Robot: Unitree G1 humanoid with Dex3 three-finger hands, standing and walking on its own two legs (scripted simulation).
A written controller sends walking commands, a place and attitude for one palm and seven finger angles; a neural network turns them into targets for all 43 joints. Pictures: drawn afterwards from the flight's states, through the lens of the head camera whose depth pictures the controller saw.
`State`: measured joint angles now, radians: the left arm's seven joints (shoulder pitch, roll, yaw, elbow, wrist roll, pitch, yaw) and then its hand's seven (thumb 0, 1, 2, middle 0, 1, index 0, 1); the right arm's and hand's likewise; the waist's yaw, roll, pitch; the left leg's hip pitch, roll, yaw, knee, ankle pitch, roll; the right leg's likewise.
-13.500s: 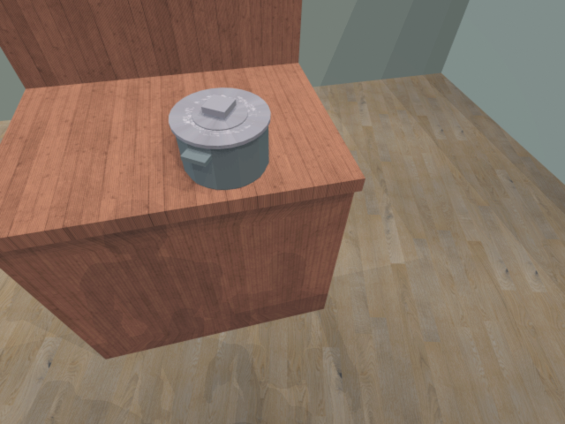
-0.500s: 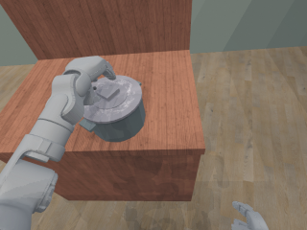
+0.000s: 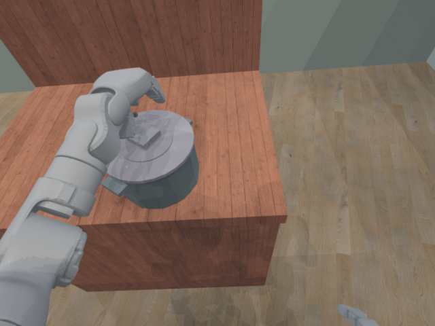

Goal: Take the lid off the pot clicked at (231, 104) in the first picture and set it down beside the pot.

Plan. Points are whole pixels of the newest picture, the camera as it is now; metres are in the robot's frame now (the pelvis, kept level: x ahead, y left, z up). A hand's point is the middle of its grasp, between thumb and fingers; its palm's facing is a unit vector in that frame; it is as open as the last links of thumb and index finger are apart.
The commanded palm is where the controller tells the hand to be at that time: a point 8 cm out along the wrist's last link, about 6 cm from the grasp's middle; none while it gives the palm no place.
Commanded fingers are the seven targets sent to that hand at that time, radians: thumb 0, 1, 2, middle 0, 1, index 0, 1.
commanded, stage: move the open hand above the knob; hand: left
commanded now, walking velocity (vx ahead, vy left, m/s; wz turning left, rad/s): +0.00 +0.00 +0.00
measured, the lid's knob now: (143, 135) +0.46 +0.16 +0.09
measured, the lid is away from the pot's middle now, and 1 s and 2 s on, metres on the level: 0.00 0.00 0.00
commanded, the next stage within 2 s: lower the open fingers around the knob in 0.64 s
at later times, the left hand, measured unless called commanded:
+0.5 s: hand (133, 122) +0.43 +0.15 +0.16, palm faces -0.24 -0.08 -0.97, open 9.9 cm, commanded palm +0.41 +0.16 +0.23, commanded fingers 0.00 -0.27 1.42 -0.85 -0.08 -0.85 -0.08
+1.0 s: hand (127, 130) +0.43 +0.17 +0.14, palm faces -0.34 -0.09 -0.94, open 9.9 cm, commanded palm +0.41 +0.17 +0.21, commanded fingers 0.00 -0.27 1.42 -0.85 -0.08 -0.85 -0.08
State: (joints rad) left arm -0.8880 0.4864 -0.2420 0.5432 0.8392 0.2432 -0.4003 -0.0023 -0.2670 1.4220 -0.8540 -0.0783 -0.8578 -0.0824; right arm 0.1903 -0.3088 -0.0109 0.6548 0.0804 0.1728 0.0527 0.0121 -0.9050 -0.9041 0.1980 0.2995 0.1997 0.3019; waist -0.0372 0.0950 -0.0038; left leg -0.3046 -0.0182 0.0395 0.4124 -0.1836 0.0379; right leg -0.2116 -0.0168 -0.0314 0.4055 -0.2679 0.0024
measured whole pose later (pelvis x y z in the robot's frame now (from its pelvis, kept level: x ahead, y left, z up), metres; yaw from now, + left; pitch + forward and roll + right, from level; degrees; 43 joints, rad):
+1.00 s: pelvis -0.01 +0.00 +0.00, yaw +1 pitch +3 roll +0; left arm -0.89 0.49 -0.29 0.60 0.83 0.29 -0.46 0.00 -0.27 1.42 -0.85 -0.08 -0.86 -0.08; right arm 0.18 -0.31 0.00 0.66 0.09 0.17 0.04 0.01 -0.90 -0.90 0.20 0.30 0.20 0.30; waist -0.04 0.09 0.00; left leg -0.31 -0.02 0.02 0.43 -0.18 0.04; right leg -0.20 -0.01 -0.05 0.40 -0.26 0.00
